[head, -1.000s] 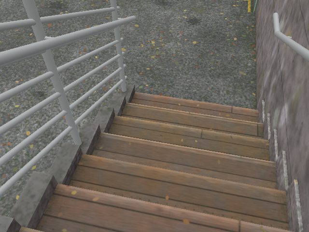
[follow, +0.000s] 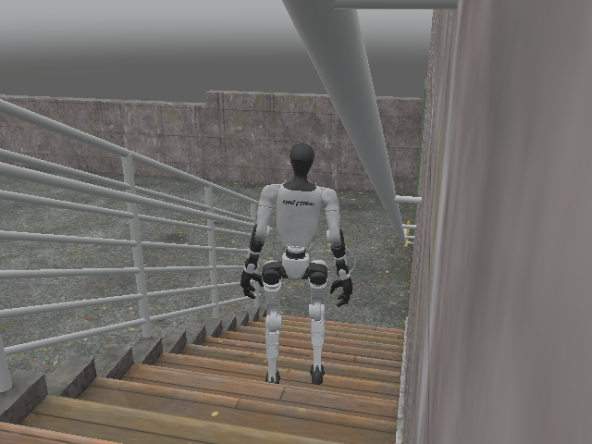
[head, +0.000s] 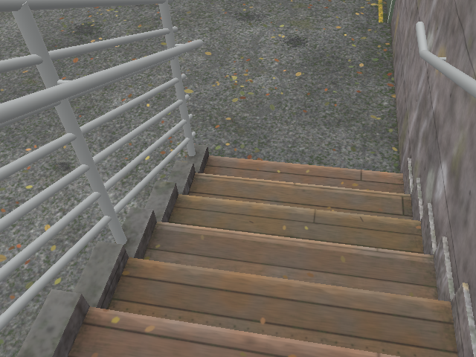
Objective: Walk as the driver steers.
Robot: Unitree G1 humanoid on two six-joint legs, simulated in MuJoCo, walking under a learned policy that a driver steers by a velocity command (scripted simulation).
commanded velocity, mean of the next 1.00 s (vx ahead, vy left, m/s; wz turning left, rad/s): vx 0.14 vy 0.00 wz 0.00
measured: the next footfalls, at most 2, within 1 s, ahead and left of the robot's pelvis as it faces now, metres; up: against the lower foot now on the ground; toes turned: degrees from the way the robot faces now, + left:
right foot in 0.06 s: +0.02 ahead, -0.13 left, +0.00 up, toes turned -8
left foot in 0.44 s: +0.25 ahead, +0.03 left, -0.15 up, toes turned +0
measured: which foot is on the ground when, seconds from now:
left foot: down 0.00-0.06, up 0.08-0.42, down 0.44-1.00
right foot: up 0.00-0.04, down 0.06-0.46, up 0.48-0.78, down 0.80-1.00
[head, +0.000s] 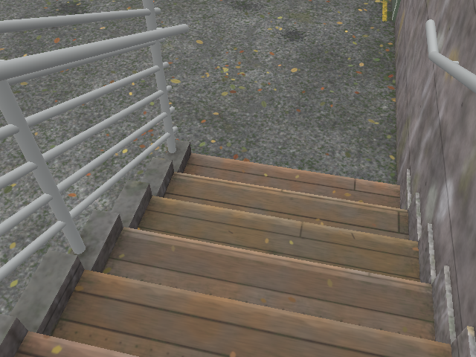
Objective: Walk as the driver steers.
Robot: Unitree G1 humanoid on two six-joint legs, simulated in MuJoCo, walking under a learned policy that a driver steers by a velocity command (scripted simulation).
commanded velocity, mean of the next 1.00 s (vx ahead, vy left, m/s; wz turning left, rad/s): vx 0.17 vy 0.00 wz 0.00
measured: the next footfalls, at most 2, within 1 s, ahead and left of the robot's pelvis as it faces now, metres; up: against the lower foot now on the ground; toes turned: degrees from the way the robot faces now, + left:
right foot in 0.60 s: +0.33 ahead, -0.11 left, -0.15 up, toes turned -1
left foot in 0.88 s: +0.27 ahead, +0.16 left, -0.06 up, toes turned +4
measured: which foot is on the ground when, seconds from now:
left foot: down 0.00-0.60, up 0.62-0.86, down 0.88-0.98, up 1.00-1.00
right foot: down 0.00-0.18, up 0.20-0.58, down 0.60-1.00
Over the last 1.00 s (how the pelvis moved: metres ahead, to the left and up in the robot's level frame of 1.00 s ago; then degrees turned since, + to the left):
0.22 -0.07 -0.15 0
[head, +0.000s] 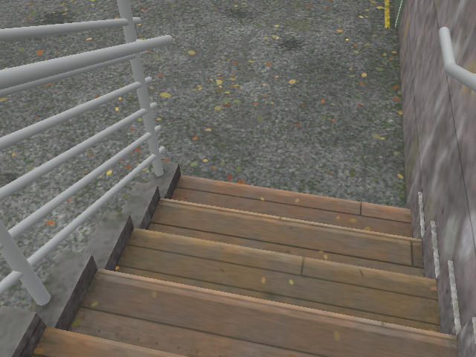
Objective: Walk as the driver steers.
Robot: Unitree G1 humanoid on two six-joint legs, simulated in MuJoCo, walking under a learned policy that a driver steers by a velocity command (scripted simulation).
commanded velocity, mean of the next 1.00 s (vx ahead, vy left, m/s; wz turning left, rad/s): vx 0.10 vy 0.00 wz -0.13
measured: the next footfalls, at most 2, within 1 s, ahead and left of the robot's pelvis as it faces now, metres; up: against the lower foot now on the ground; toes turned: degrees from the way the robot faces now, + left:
left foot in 0.14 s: +0.09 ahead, +0.15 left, +0.00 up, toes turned +0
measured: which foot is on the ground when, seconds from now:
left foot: up 0.00-0.12, down 0.14-1.00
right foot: down 0.00-0.68, up 0.70-1.00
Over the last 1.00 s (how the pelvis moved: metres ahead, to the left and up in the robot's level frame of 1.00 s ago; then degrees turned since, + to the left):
0.26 -0.03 -0.13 -2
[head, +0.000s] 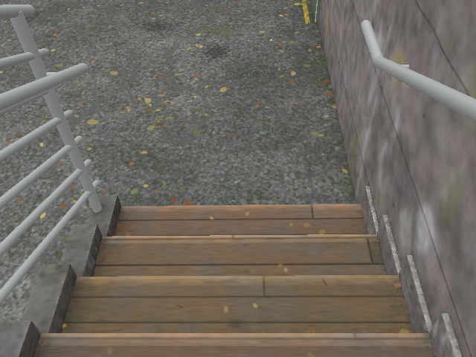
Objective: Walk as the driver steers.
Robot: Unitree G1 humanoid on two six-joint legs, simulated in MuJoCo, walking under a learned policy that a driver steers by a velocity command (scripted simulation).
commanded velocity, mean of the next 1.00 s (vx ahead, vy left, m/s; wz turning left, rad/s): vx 0.39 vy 0.00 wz -0.20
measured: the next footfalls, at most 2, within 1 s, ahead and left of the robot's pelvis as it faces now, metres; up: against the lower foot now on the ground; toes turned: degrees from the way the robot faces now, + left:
right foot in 0.04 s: +0.04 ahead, -0.12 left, +0.00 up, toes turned -5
left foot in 0.36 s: +0.30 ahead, +0.03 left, -0.15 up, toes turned -16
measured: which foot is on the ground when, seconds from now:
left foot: down 0.00-0.04, up 0.06-0.34, down 0.36-0.84, up 0.86-1.00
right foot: up 0.00-0.02, down 0.04-0.36, up 0.38-0.70, down 0.72-1.00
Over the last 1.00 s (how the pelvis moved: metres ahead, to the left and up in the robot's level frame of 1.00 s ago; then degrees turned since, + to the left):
0.13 0.00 -0.03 -9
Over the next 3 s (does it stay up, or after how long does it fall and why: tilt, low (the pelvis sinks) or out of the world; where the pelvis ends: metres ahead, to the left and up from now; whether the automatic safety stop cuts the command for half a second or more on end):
stays up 1.57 0.02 -0.74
